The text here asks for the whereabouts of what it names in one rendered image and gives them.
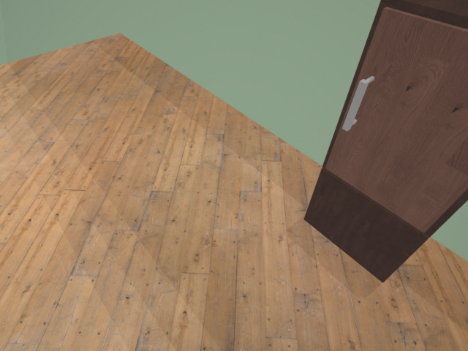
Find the cupboard door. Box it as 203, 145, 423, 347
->
325, 7, 468, 233

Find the handle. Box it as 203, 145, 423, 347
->
342, 76, 375, 131

